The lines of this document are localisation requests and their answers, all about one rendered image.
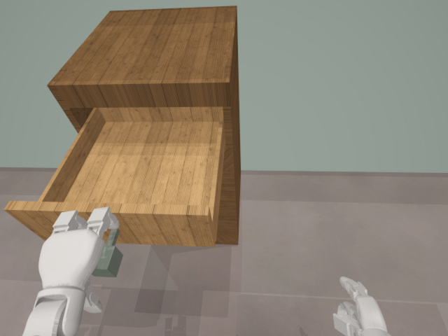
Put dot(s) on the cabinet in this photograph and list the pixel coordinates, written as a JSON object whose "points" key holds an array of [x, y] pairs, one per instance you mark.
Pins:
{"points": [[169, 57]]}

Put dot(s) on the drawer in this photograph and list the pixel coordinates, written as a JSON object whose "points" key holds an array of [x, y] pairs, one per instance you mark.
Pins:
{"points": [[159, 169]]}

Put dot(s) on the left robot forearm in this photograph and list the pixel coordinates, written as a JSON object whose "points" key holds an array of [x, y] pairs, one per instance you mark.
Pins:
{"points": [[57, 312]]}

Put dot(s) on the handle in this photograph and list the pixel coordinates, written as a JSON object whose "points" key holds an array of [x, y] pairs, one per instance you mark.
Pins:
{"points": [[111, 258]]}

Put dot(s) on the left robot hand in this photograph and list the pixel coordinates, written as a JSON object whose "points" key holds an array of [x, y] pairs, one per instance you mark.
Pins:
{"points": [[69, 256]]}

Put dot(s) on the right robot hand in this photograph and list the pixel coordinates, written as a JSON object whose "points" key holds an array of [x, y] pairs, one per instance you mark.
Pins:
{"points": [[351, 320]]}

